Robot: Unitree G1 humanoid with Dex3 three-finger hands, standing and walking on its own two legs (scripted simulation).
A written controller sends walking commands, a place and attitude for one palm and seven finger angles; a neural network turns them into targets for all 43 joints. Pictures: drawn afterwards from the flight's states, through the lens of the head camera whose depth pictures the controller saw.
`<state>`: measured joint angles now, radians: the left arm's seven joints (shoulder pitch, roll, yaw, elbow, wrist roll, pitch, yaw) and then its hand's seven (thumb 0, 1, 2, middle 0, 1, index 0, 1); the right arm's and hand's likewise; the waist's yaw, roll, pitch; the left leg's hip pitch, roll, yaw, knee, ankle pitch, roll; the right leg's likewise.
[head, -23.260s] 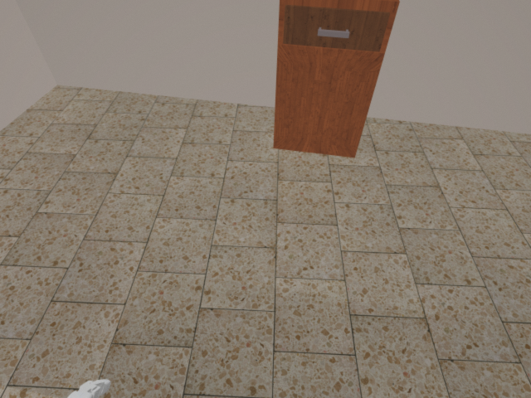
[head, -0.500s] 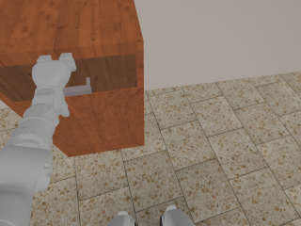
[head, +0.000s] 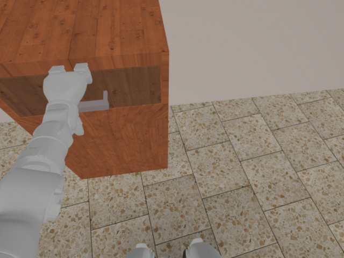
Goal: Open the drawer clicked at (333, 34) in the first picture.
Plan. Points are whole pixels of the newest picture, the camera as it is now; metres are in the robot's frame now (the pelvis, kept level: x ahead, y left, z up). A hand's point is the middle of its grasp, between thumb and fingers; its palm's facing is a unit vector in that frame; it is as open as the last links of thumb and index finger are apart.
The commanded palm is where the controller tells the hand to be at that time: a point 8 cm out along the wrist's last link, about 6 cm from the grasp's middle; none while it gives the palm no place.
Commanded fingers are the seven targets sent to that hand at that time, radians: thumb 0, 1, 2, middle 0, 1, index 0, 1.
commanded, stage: lower the fingers behind the handle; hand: left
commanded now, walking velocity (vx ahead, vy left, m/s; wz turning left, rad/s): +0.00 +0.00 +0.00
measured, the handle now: (83, 101) +0.54 +0.22 -0.02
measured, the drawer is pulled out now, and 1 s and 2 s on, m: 0.00 0.00 0.00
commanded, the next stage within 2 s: lift the fingers back up to retry in 1.70 s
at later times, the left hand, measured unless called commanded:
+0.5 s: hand (75, 101) +0.50 +0.22 +0.04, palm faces +0.03 +0.01 -1.00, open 13.7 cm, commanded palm +0.48 +0.24 +0.05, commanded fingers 0.00 -0.50 0.30 -0.30 -1.20 -0.30 -1.20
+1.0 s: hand (76, 102) +0.50 +0.22 +0.03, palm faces +0.06 +0.02 -1.00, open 13.7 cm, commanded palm +0.48 +0.25 +0.01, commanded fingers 0.00 -0.50 0.30 -0.30 -1.20 -0.30 -1.20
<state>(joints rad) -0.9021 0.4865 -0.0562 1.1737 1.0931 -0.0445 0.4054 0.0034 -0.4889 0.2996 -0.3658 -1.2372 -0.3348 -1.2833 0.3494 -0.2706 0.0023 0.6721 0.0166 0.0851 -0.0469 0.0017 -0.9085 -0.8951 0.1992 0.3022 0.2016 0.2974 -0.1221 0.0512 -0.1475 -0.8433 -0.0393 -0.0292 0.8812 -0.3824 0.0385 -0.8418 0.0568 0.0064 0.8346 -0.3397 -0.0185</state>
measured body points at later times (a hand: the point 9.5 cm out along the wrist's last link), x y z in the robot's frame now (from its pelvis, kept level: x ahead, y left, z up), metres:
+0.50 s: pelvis -0.01 +0.00 -0.01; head +0.09 -0.01 +0.43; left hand +0.49 +0.22 +0.09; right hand +0.01 -0.27 -0.13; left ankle +0.01 +0.10 -0.69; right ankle +0.03 -0.11 -0.69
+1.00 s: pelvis -0.03 +0.00 -0.03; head +0.08 +0.01 +0.41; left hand +0.49 +0.22 +0.09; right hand +0.00 -0.27 -0.15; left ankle +0.01 +0.10 -0.69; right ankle +0.03 -0.11 -0.69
